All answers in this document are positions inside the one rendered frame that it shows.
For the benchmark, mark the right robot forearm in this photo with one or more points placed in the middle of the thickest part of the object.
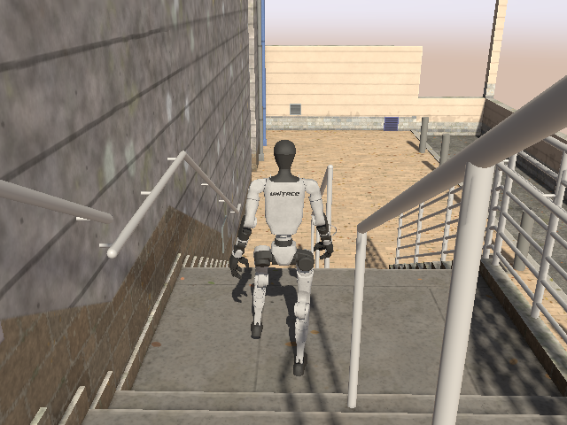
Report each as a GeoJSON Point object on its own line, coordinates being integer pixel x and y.
{"type": "Point", "coordinates": [324, 232]}

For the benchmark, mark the right robot hand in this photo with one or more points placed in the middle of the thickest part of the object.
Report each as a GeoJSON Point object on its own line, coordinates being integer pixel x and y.
{"type": "Point", "coordinates": [329, 249]}

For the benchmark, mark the robot left thigh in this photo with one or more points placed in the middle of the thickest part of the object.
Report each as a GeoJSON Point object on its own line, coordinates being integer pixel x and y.
{"type": "Point", "coordinates": [262, 257]}

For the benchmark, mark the left robot hand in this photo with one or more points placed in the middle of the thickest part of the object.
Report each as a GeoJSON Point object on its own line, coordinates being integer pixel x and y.
{"type": "Point", "coordinates": [234, 266]}

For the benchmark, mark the robot left upper arm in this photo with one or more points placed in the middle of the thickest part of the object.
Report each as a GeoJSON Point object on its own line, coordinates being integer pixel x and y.
{"type": "Point", "coordinates": [252, 202]}

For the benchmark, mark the robot right upper arm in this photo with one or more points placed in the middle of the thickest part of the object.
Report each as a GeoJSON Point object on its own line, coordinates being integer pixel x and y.
{"type": "Point", "coordinates": [312, 188]}

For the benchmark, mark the right robot shin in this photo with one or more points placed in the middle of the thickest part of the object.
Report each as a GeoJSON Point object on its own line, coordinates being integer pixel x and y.
{"type": "Point", "coordinates": [301, 331]}

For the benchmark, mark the left robot forearm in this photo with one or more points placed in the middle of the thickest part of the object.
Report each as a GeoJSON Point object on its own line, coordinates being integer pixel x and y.
{"type": "Point", "coordinates": [242, 240]}

